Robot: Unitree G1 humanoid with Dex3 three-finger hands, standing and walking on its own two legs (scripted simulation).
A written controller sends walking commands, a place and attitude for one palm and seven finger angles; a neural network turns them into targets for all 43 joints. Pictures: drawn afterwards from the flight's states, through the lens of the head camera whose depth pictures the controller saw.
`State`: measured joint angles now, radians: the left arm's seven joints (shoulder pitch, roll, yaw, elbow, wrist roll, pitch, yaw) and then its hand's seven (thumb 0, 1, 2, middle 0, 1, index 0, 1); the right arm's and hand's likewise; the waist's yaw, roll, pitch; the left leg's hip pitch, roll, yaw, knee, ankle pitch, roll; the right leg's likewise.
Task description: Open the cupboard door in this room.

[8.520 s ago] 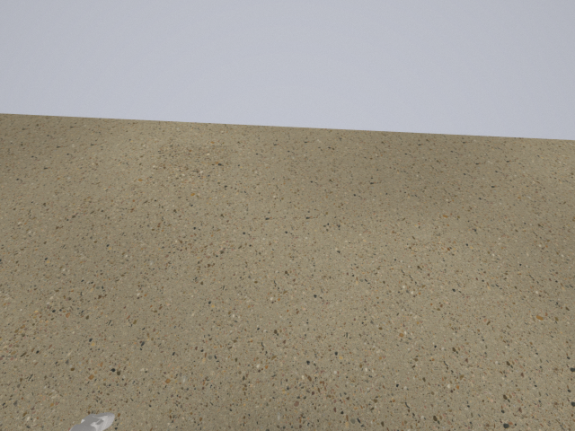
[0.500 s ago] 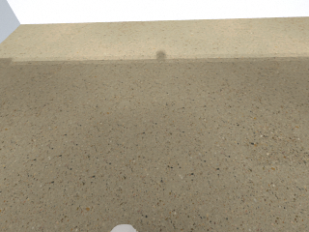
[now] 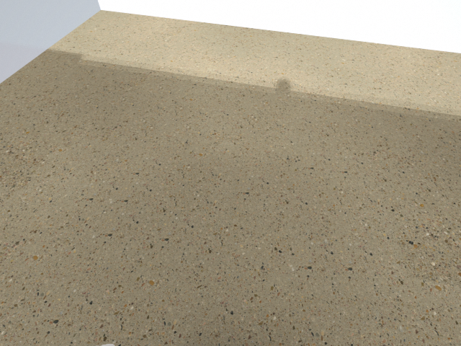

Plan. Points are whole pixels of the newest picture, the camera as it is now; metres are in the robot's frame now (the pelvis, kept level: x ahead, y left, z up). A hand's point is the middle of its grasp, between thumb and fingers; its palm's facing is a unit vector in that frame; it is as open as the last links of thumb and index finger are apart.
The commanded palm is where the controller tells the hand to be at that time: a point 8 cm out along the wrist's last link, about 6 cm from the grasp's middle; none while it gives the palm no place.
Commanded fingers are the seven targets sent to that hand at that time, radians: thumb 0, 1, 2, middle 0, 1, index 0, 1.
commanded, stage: turn or walk to find it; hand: left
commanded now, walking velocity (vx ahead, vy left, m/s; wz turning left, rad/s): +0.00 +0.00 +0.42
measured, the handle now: out of the picture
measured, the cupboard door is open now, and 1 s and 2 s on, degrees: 0 0 0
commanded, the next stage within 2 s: stand and wait in 2.00 s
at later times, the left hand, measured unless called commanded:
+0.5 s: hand out of the picture -0.04 +0.19 -0.17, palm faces +0.28 -0.93 -0.24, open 7.4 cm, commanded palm none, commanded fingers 0.00 0.90 0.90 -0.20 -0.30 -0.20 -0.30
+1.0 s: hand out of the picture -0.03 +0.21 -0.15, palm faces +0.43 -0.86 -0.28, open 7.4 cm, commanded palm none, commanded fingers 0.00 0.90 0.90 -0.20 -0.30 -0.20 -0.30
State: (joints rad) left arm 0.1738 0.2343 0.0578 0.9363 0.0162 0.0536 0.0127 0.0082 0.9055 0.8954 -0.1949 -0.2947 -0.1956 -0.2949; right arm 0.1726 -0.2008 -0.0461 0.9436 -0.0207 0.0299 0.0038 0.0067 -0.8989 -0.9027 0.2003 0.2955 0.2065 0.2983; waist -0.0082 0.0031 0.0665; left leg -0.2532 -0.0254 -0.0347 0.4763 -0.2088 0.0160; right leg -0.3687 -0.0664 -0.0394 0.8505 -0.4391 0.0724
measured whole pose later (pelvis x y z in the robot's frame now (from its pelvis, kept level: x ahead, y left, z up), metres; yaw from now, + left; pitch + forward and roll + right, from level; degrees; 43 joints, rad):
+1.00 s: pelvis -0.05 -0.03 -0.01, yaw +26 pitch +0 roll +1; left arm 0.14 0.20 0.04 0.90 0.02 0.02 0.02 0.01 0.90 0.90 -0.20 -0.29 -0.20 -0.30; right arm 0.21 -0.22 -0.06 0.96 -0.02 0.04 0.00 0.01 -0.90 -0.90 0.20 0.30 0.21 0.30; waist -0.03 0.03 0.06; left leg -0.32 -0.05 -0.08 0.55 -0.23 0.00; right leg -0.26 -0.03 -0.05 0.56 -0.31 0.03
